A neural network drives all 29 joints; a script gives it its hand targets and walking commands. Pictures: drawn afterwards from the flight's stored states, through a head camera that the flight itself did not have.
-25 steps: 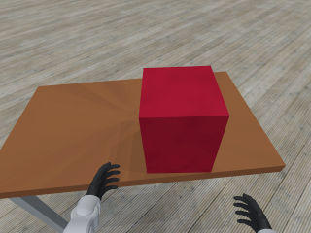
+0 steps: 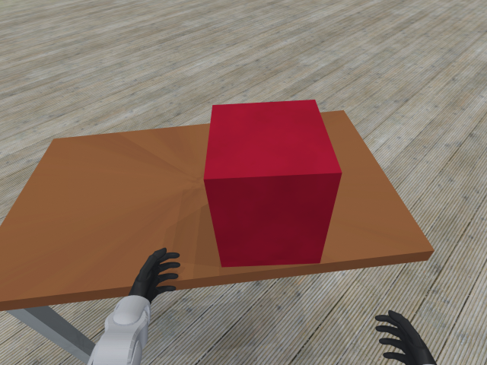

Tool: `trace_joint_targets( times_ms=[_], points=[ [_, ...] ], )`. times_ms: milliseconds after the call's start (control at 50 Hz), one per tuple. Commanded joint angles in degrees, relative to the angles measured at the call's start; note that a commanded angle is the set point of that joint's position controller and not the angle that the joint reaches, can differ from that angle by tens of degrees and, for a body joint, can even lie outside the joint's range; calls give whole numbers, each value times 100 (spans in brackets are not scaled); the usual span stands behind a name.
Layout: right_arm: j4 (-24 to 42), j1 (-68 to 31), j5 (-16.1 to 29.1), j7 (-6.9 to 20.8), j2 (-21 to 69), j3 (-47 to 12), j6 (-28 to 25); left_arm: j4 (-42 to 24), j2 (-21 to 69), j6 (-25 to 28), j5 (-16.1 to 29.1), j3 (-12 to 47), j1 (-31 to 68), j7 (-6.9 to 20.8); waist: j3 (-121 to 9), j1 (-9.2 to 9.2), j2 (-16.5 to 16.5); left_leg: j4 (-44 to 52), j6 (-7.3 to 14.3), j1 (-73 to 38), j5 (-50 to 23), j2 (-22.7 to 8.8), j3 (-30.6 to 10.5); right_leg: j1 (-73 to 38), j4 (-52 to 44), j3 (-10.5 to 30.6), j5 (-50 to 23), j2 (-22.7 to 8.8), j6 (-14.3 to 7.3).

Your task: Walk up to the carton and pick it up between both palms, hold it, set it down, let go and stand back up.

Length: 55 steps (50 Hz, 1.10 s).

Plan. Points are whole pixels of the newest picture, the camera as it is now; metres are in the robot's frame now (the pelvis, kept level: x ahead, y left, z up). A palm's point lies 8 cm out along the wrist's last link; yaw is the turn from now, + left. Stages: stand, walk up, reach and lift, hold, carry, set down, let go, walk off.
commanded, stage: let go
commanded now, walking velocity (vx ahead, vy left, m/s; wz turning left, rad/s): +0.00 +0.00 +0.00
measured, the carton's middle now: (267, 185) +0.44 +0.01 +0.06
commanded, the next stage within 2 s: stand in 0.10 s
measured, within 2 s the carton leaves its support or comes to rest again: neither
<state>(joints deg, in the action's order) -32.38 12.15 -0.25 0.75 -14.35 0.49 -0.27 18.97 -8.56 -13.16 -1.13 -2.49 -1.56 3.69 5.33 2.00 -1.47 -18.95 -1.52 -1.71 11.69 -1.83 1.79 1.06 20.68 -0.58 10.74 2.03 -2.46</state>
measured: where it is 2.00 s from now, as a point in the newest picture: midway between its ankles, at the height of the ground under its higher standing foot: outside the picture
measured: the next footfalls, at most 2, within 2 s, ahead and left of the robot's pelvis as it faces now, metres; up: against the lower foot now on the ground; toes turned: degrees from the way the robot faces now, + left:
left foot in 0.40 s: +0.03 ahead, +0.11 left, +0.00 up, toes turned +10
right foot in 0.72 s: +0.04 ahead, -0.10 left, +0.00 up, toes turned +12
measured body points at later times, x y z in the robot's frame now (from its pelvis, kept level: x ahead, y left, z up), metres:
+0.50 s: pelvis +0.00 +0.04 -0.02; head -0.01 +0.08 +0.43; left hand +0.23 +0.23 -0.02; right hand +0.11 -0.18 -0.12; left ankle -0.01 +0.10 -0.75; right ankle +0.02 -0.10 -0.73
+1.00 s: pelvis -0.01 +0.00 -0.01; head +0.00 +0.02 +0.44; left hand +0.17 +0.24 -0.07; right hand +0.14 -0.21 -0.13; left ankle -0.01 +0.10 -0.75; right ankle +0.00 -0.11 -0.75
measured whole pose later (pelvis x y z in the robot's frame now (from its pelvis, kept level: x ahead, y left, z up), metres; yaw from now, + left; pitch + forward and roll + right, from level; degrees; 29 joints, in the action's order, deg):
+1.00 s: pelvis -0.01 +0.00 -0.01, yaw +13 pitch +2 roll +0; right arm -45.0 14.3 -2.4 3.3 -9.6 1.2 -0.2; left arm 24.9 -10.3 2.8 -1.5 2.0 -9.2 -1.2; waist -1.8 -2.1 1.9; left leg -31.4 1.3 18.8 14.7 2.5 -2.3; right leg 15.2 31.0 -1.3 18.1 0.8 -1.1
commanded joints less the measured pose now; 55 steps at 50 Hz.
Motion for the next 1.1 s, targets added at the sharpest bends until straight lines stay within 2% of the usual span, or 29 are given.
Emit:
trace_joint_targets(
  times_ms=[0,60,80,100,120,140,160,180,200,220,240,260,300,340,360,380,400,420,440,480,520,580,640,680,700,720,740,780,1080],
  points=[
    [791,-578,19,-4,-513,151,-72,1042,-391,-688,-182,-36,-520,-67,545,76,933,259,183,417,71,225,456,581,-799,108,759,-200,213],
    [838,-551,24,0,-545,156,2,1036,-378,-722,-194,-38,-503,-56,567,59,933,263,182,379,75,223,459,606,-802,120,764,-204,210],
    [1630,-48,147,-148,-692,313,-38,1119,-410,-699,44,88,-479,-44,719,219,1170,148,53,783,273,416,559,524,-688,-72,1263,-160,210],
    [201,433,-525,-87,-400,185,43,688,-1797,652,201,-421,-271,-187,1023,-284,1667,-999,152,2589,726,108,-81,1359,-1027,595,2396,-917,155],
    [125,719,-380,-92,-425,228,189,704,-1987,997,112,-529,-240,-354,1248,-128,2878,-2810,118,2335,1885,698,587,2917,-2169,1048,4507,-1642,-217],
    [305,164,-245,-8,-787,351,187,675,-1660,1102,-14,-453,-467,-419,1317,62,2645,-3846,81,1986,2100,476,193,3337,-1973,1523,4141,-1872,-692],
    [353,-264,-101,121,-744,384,138,714,-1263,1248,-86,-266,-689,-460,908,170,1569,-3903,79,2549,1905,360,-223,2656,-1432,1427,2760,-1805,-1009],
    [120,76,-115,169,-593,389,74,734,-1267,1354,-193,-188,-517,-511,343,-50,894,-4339,54,3034,1804,499,-353,1915,-1099,1068,1772,-1786,-1055],
    [-248,861,-60,171,-493,371,30,679,-1317,1380,-273,-191,-164,-561,-396,-425,597,-4471,36,3405,1556,422,-440,777,-715,704,819,-1756,-898],
    [-445,1073,-64,194,-430,329,-16,589,-1358,1395,-322,-196,-2,-599,-1078,-425,318,-4224,25,3605,1459,359,-340,-104,-329,481,34,-1689,-821],
    [-361,717,-154,179,-318,261,-55,548,-1364,1432,-300,-186,-275,-596,-1340,-170,213,-3718,4,3312,1432,216,-243,-25,-137,464,-296,-1674,-879],
    [-129,204,-249,149,-194,183,-71,549,-1265,1483,-216,-117,-457,-564,-1243,-3,489,-3120,-1,2880,1376,51,-247,440,-44,437,-442,-1606,-896],
    [-128,323,-276,129,-172,157,28,527,-1094,1511,-128,-3,-376,-528,-1237,-115,1264,-2337,53,2658,1565,30,-110,373,213,237,-683,-1634,-814],
    [-371,965,-313,219,-200,186,43,518,-1147,1454,54,27,-490,-530,-1193,-443,1328,-1127,218,1597,801,178,235,1038,543,109,-299,-1530,-553],
    [-402,942,-332,260,-303,205,-30,557,-1104,1456,55,54,-747,-524,-884,-474,872,-524,254,1219,-129,161,-27,1585,856,-112,176,-1232,-203],
    [-332,722,-392,258,-660,257,-79,458,-919,1461,2,119,-1105,-489,-558,-188,-133,-431,432,1298,-1022,-574,-1311,2197,1550,-528,1224,-683,179],
    [-98,388,-374,244,-630,156,-91,375,-772,1376,11,196,-1307,-444,-169,44,-565,-154,763,1782,-997,-1229,-2601,2837,1957,-439,2364,-349,466],
    [-177,541,-280,189,-837,245,-42,383,-1071,1287,131,129,-1349,-465,82,-331,-959,532,1382,3059,-419,-1725,-3110,2112,2318,94,2416,-494,354],
    [-213,393,-258,191,-614,183,-37,294,-1118,1237,156,133,-1192,-449,404,-202,-656,726,1335,3352,-213,-1536,-3168,1983,2553,248,1951,-499,295],
    [-403,372,-326,128,-464,95,-55,372,-950,1264,112,181,-1129,-406,-2,-121,-38,298,1044,2342,-806,-1112,-2157,2381,2498,246,1568,-378,261],
    [-567,564,-257,79,-509,114,-92,505,-843,1282,-21,233,-1231,-457,-487,-141,202,-33,933,1980,-1716,-828,-1757,2126,2487,181,1316,-250,305],
    [-692,464,-243,85,-413,92,-133,578,-802,1322,25,299,-1278,-523,-916,-123,-45,-486,914,1413,-2717,-575,-1252,1965,1859,93,1279,-167,396],
    [-769,330,-172,75,-341,126,-75,565,-704,1365,51,348,-1175,-585,-989,-119,-292,-789,871,1399,-2438,-333,-1122,1422,532,37,431,-144,385],
    [-845,452,-135,88,-137,119,-98,504,-759,1417,-69,341,-1150,-625,-1105,-201,-166,-709,633,1979,-1442,-280,-1210,677,443,381,-130,-461,359],
    [-849,486,-156,101,41,80,-142,435,-844,1449,-152,315,-1199,-620,-1121,-200,51,-608,523,2514,-603,-255,-1236,265,524,645,-368,-784,299],
    [-825,554,-141,156,146,61,-165,392,-1040,1457,-169,229,-1018,-612,-874,-341,638,-479,433,2804,-29,-6,-1028,478,714,696,-363,-881,136],
    [-826,397,-164,195,104,68,-147,440,-952,1454,-101,193,-973,-571,-634,-291,1035,-545,385,2501,79,38,-902,1106,625,579,218,-743,61],
    [-752,49,-215,229,-158,182,-121,402,-631,1509,-22,290,-1029,-509,-406,-164,787,-717,401,2611,-214,41,-1011,1162,482,539,164,-688,101],
    [-903,97,-150,99,-48,271,-155,1032,-689,1556,-63,63,-1032,-485,-1111,-328,108,-1051,299,1641,-801,1,-923,1274,388,489,-81,-585,-84]
  ],
)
